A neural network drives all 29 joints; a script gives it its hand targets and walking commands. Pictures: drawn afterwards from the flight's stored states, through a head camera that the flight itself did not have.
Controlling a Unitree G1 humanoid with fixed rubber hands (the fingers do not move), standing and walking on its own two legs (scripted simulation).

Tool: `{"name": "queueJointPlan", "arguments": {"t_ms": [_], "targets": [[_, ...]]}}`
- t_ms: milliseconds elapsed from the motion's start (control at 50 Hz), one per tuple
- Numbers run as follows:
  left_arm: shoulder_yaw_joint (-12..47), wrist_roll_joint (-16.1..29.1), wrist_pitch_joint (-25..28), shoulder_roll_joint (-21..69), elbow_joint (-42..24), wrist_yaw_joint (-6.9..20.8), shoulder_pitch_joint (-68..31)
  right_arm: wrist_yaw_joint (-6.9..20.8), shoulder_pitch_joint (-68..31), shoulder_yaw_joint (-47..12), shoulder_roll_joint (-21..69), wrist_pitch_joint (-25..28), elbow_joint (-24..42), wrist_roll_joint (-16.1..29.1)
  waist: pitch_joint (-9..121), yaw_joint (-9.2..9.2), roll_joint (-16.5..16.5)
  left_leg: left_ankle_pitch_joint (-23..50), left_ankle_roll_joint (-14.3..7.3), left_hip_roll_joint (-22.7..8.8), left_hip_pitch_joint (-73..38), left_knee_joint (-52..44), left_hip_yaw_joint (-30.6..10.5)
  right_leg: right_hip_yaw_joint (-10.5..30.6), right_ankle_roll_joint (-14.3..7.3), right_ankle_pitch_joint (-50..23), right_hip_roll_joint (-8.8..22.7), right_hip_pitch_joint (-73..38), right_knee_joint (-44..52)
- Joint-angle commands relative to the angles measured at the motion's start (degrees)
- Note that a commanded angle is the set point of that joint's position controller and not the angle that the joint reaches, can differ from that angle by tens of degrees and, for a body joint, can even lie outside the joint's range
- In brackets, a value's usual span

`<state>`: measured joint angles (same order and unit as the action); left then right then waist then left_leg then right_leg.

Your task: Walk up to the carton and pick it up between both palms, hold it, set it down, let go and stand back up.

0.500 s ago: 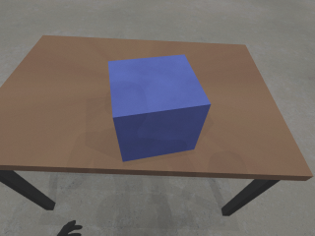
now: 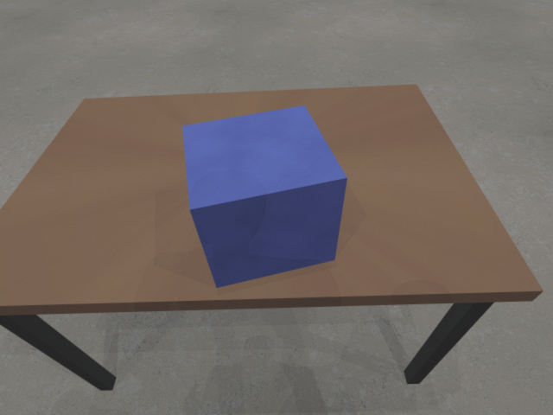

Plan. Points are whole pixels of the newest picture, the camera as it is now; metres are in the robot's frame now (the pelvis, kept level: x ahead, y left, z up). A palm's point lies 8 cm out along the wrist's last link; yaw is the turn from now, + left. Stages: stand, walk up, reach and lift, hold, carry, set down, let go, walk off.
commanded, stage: stand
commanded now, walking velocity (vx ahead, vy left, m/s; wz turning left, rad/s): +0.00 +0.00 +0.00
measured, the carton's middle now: (261, 195) +0.51 +0.04 +0.02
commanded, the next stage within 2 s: none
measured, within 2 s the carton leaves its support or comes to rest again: neither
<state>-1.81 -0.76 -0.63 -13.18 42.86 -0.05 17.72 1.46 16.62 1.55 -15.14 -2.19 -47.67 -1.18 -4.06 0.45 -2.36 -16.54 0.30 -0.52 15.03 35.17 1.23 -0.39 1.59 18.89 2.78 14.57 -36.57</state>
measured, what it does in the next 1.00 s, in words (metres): stands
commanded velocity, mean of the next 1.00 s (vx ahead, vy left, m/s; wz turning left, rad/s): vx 0.00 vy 0.00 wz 0.00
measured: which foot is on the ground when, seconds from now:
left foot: down 0.00-1.00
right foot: down 0.00-1.00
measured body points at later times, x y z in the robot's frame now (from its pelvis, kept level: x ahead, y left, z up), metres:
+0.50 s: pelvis +0.01 -0.01 +0.00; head +0.04 +0.00 +0.45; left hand +0.08 +0.25 -0.13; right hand +0.10 -0.27 -0.12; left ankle +0.02 +0.12 -0.73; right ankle +0.01 -0.14 -0.73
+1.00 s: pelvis +0.01 -0.01 +0.01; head +0.04 +0.00 +0.46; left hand +0.11 +0.25 -0.12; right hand +0.09 -0.27 -0.12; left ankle +0.02 +0.12 -0.73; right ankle +0.01 -0.14 -0.73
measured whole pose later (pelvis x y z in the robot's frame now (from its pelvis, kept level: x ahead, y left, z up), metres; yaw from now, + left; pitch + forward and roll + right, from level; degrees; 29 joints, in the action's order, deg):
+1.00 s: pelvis +0.01 -0.01 +0.01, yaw +1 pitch -2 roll +0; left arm -0.9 -0.2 -0.7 -14.4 43.5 0.2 14.3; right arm 0.7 16.1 1.3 -14.8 -1.2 -45.9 -0.1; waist -4.2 0.4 0.1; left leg -16.1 1.2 -1.6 14.1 31.9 -0.7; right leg -1.7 0.9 17.1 1.4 11.9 -30.8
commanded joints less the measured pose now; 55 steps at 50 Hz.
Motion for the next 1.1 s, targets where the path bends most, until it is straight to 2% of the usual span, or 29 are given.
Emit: {"name": "queueJointPlan", "arguments": {"t_ms": [0,40,60,80,120,140,160,180,200,240,280,300,320,340,360,380,420,440,500,520,540,600,620,740,780,820,840,920,1080], "targets": [[-3.1,0.5,1.3,-10.3,-6.1,-0.2,1.1,-0.1,0.4,2.5,-8.5,2.2,5.3,1.3,-0.7,-0.70,5.0,-5.5,-3.4,-3.5,3.1,-11.4,-7.9,6.5,-4.0,7.4,3.7,1.5,12.9],[-2.9,0.3,1.6,-9.9,-6.3,-0.1,0.8,-0.4,1.0,2.3,-8.5,2.6,5.9,1.1,0.9,-0.45,2.1,-1.1,-4.1,-5.1,2.3,-12.3,-9.8,4.4,-3.8,1.5,2.7,0.8,10.2],[-2.7,0.2,1.7,-9.1,-6.3,-0.1,1.1,-0.5,1.1,2.2,-8.7,2.7,5.6,1.4,1.3,-0.77,0.6,-1.3,-4.3,-5.7,3.7,-13.4,-10.6,3.1,-3.6,0.4,1.9,-1.0,9.4],[-2.5,-0.1,1.3,-11.1,-6.6,-0.2,-1.2,-1.0,-0.5,2.9,-10.1,3.0,7.1,0.5,-1.8,-0.32,1.6,6.6,-4.7,-8.4,4.8,-13.9,-12.4,2.6,-3.3,-6.0,2.0,1.0,6.5],[-2.3,-0.6,0.8,-9.9,-6.3,-0.1,0.6,-1.4,1.4,3.3,-11.6,3.3,6.8,0.4,0.3,-0.41,-0.7,8.9,-6.8,-11.0,2.0,-14.7,-15.3,2.0,-2.5,-4.2,1.0,1.4,3.0],[-2.3,-0.8,0.6,-9.6,-6.2,0.1,1.3,-1.6,3.2,3.6,-11.8,3.3,6.5,0.1,1.6,0.24,-1.5,5.6,-7.9,-11.9,0.2,-15.6,-16.6,1.6,-2.3,-0.9,0.3,2.3,1.6],[-2.3,-0.9,0.4,-9.4,-6.5,0.0,0.7,-1.8,2.3,3.7,-12.3,3.2,6.8,0.2,0.9,0.40,-4.1,4.9,-8.4,-12.9,0.8,-16.4,-17.9,1.3,-2.0,-0.4,-0.1,3.3,0.9],[-2.5,-1.1,0.4,-9.2,-6.9,0.0,1.5,-1.7,2.7,3.7,-12.2,3.1,7.2,0.0,1.7,0.23,-5.3,1.9,-9.1,-13.2,0.5,-16.5,-18.1,1.2,-2.4,2.4,-0.4,2.8,1.2],[-2.5,-1.0,0.5,-9.5,-7.2,0.0,1.3,-1.7,1.5,3.5,-11.8,3.0,7.7,0.2,0.9,0.22,-6.9,3.0,-9.0,-12.9,1.5,-16.3,-17.3,1.2,-2.5,1.6,-0.4,2.8,1.7],[-2.7,-1.0,1.1,-9.6,-6.7,0.0,3.6,-1.3,-0.6,3.1,-11.0,2.8,8.5,0.1,2.8,-1.09,-7.3,1.7,-7.6,-10.9,3.9,-14.4,-13.2,1.8,-3.3,-1.4,0.3,-1.8,5.5],[-2.8,-0.6,1.5,-11.3,-6.3,-0.2,1.9,-1.2,-2.4,2.4,-9.5,2.4,9.4,0.6,3.0,-0.68,-5.9,5.8,-4.9,-7.7,5.8,-12.0,-9.1,3.7,-3.6,-9.6,2.1,-3.9,7.2],[-2.8,-0.6,1.7,-11.6,-6.1,-0.2,1.3,-1.2,-2.0,2.3,-9.2,2.4,9.4,0.7,4.5,-0.41,-5.1,7.7,-4.2,-6.5,3.8,-10.7,-7.8,4.3,-3.6,-12.3,2.7,-4.3,7.1],[-2.7,-0.7,1.8,-11.1,-5.9,-0.1,2.3,-1.0,0.4,2.5,-8.9,2.6,9.2,0.6,6.8,-0.21,-4.3,3.8,-4.3,-5.8,1.5,-9.8,-7.5,4.4,-3.9,-8.7,2.5,-4.1,6.9],[-2.4,-0.4,1.8,-11.3,-6.1,-0.2,-0.1,-1.2,-1.3,2.3,-9.1,2.4,9.5,1.1,4.7,0.09,-2.3,9.9,-3.8,-6.0,1.5,-8.8,-7.4,4.3,-3.6,-13.5,3.0,-2.0,7.1],[-2.4,-0.4,1.7,-11.1,-5.9,-0.2,0.9,-1.1,0.2,2.5,-9.1,2.4,9.4,0.9,6.3,0.01,-1.2,9.1,-4.2,-6.1,-0.1,-7.9,-7.5,4.4,-3.9,-11.9,3.1,-2.3,7.2],[-2.4,-0.4,1.7,-11.5,-5.6,-0.2,0.5,-1.1,0.1,2.5,-9.3,2.3,9.4,1.0,6.6,0.21,0.1,11.3,-4.2,-6.2,-1.0,-7.0,-7.5,4.5,-4.1,-13.1,3.2,-1.7,7.2],[-2.3,-0.1,1.6,-11.9,-5.1,-0.2,0.1,-1.3,0.4,2.6,-9.4,2.3,9.4,1.1,7.2,0.52,0.6,16.2,-4.3,-6.2,-2.7,-5.8,-7.2,4.5,-4.3,-16.3,3.5,-1.2,6.7],[-2.3,0.0,1.6,-11.7,-5.2,-0.2,0.5,-1.3,0.5,2.7,-9.6,2.3,9.5,1.1,7.8,0.27,0.3,15.8,-4.1,-6.2,-2.6,-5.5,-6.9,4.6,-4.5,-15.8,3.6,-1.5,7.0],[-1.9,0.3,1.4,-11.6,-5.1,-0.2,0.0,-1.4,0.0,2.5,-9.0,2.0,9.4,1.3,6.6,0.04,3.3,12.8,-3.1,-5.2,-2.2,-4.9,-5.9,5.5,-5.0,-13.8,4.3,-0.5,9.6],[-2.1,0.3,1.4,-11.7,-5.0,-0.1,0.2,-1.3,0.7,2.5,-8.4,1.9,9.4,1.2,6.3,0.20,5.1,8.0,-2.7,-4.3,-2.5,-4.7,-5.3,6.6,-5.7,-9.2,4.8,0.6,11.3],[-2.0,0.4,1.3,-12.0,-5.0,-0.1,-1.4,-1.4,0.1,2.3,-8.3,1.8,9.4,1.3,3.9,0.56,5.7,7.6,-2.2,-3.9,-1.6,-4.9,-5.2,7.1,-5.9,-8.3,5.2,2.3,12.7],[-1.9,0.5,1.5,-12.0,-5.2,-0.2,-1.7,-1.3,-0.2,2.3,-8.3,1.9,9.2,0.9,2.3,0.30,7.7,7.2,-1.2,-3.1,-1.0,-3.8,-4.2,8.9,-7.0,-8.7,7.0,2.6,15.7],[-2.0,0.5,1.6,-12.4,-5.2,-0.2,-2.4,-1.3,-0.6,2.3,-8.2,1.9,8.9,0.8,1.6,0.55,8.4,8.3,-0.9,-3.1,-0.8,-3.9,-4.2,8.9,-7.1,-11.0,7.3,1.9,15.7],[-2.1,0.7,1.9,-12.0,-5.5,-0.2,-2.7,-1.1,-0.3,2.4,-8.5,2.6,8.3,1.1,3.6,0.21,7.0,12.7,-1.1,-4.0,-2.5,-5.9,-5.2,6.2,-6.3,-13.5,5.8,-0.6,14.4],[-2.1,0.8,1.8,-11.4,-5.4,-0.1,-2.4,-1.1,-0.6,2.4,-8.5,2.8,8.0,1.1,4.4,-0.38,5.2,12.7,-1.3,-4.3,-3.3,-7.0,-5.6,5.4,-5.8,-11.3,4.8,-0.9,14.0],[-2.1,0.7,1.8,-11.4,-5.5,-0.2,-2.7,-1.1,-1.0,2.5,-8.7,2.7,8.0,0.9,4.7,-0.37,4.6,14.9,-1.5,-4.6,-3.0,-6.7,-5.8,4.7,-5.5,-14.0,4.6,-2.2,13.2],[-2.0,0.6,1.8,-11.2,-5.4,-0.2,-1.8,-1.1,0.1,2.3,-8.4,2.8,7.7,0.9,6.0,-0.44,4.2,13.4,-1.7,-4.8,-3.5,-7.4,-5.8,4.7,-5.5,-12.5,4.6,-2.9,12.8],[-2.0,0.4,1.4,-10.6,-4.8,-0.2,-2.1,-1.3,-0.6,2.5,-8.9,2.9,7.4,1.1,5.4,-0.73,1.0,16.2,-2.3,-5.6,-2.1,-8.8,-6.9,3.3,-4.6,-13.9,3.6,-4.6,11.0],[-1.5,0.3,0.9,-10.1,-2.6,-0.3,-2.2,-1.5,-1.0,2.2,-9.0,2.9,6.5,1.4,3.4,-0.85,-0.7,10.4,-2.7,-6.1,0.5,-12.3,-8.7,2.6,-3.2,-9.6,3.0,-4.8,11.0]]}}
